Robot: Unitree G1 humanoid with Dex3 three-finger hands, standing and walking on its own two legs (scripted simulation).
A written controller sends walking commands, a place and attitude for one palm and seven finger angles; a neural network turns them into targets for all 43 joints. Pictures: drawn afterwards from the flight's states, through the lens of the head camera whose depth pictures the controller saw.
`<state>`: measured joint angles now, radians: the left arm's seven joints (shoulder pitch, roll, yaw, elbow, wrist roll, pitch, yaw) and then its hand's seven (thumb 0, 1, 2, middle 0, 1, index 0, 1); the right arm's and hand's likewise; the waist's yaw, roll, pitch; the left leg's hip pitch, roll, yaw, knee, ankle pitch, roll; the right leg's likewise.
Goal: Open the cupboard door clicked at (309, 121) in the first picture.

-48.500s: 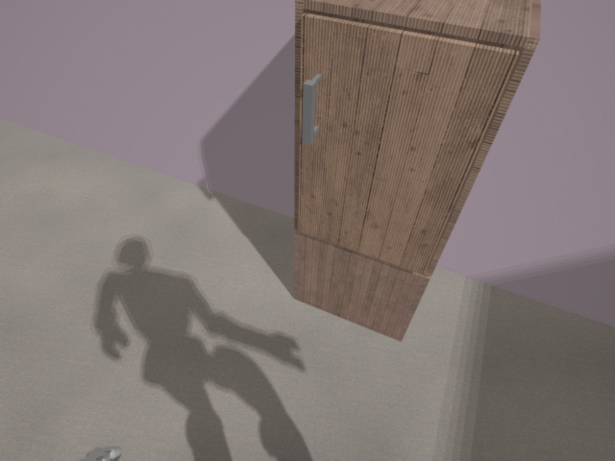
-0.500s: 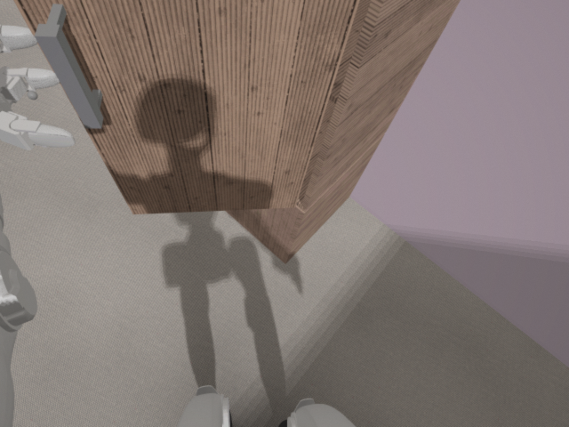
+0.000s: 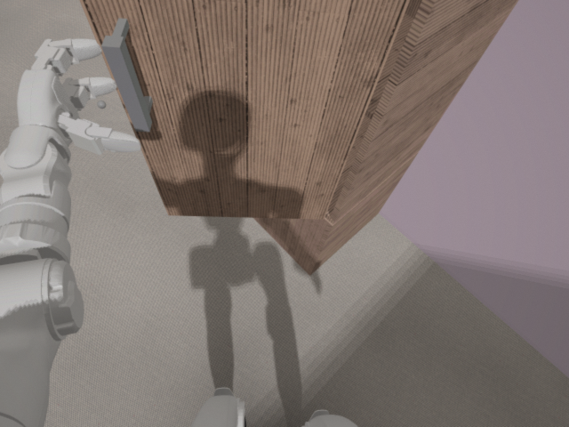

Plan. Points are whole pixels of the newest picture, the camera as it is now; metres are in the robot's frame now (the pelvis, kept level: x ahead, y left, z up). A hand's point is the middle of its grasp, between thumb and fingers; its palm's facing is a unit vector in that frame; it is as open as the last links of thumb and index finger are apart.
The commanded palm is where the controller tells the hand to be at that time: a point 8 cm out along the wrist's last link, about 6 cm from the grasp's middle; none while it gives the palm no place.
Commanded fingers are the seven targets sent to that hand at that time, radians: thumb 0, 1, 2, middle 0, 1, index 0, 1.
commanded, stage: slide the fingers in behind the handle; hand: left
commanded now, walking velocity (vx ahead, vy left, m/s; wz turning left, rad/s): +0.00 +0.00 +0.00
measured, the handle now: (133, 79) +0.55 +0.20 +0.12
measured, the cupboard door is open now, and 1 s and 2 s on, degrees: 48 48 48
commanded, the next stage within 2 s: move the hooked fingers beside the handle in 0.72 s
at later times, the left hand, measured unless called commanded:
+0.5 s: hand (112, 109) +0.50 +0.22 +0.12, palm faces +0.13 -0.99 -0.03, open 15.3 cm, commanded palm +0.49 +0.20 +0.12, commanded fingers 0.00 -0.50 0.30 -0.30 -1.20 -0.30 -1.20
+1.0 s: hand (114, 112) +0.49 +0.21 +0.12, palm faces +0.11 -0.99 +0.00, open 15.6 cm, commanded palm +0.48 +0.22 +0.12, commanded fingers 0.00 -0.50 0.30 -0.30 -1.20 -0.30 -1.20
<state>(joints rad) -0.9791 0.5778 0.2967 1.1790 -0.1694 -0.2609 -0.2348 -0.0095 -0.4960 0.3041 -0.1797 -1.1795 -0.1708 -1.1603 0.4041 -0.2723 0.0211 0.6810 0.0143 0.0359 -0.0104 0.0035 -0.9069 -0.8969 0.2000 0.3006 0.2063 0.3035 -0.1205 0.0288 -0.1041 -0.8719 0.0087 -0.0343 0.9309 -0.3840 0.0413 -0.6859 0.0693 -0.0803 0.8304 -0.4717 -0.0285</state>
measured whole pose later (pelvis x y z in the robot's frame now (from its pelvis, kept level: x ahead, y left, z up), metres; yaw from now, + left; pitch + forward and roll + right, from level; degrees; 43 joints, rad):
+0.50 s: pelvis -0.01 +0.00 +0.00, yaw +2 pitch +18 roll -5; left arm -1.02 0.50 0.18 1.19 -0.19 -0.27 -0.11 -0.01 -0.50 0.30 -0.06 -1.12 -0.02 -1.11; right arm 0.40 -0.27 0.01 0.74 0.01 -0.03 0.01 0.00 -0.91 -0.90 0.20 0.30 0.21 0.30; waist -0.10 0.03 -0.10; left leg -0.88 -0.01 -0.07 0.95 -0.37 0.04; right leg -0.69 0.06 -0.11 0.85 -0.48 -0.03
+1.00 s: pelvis -0.01 +0.00 +0.00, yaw +1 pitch +18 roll -4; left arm -0.97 0.50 0.25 1.19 -0.19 -0.30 -0.16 -0.01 -0.50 0.30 -0.28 -1.20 0.00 -1.04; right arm 0.39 -0.27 0.01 0.73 0.01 -0.03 0.00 0.00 -0.91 -0.90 0.20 0.30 0.21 0.30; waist -0.11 0.03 -0.11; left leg -0.86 0.00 -0.05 0.93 -0.37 0.04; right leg -0.68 0.06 -0.10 0.84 -0.48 -0.03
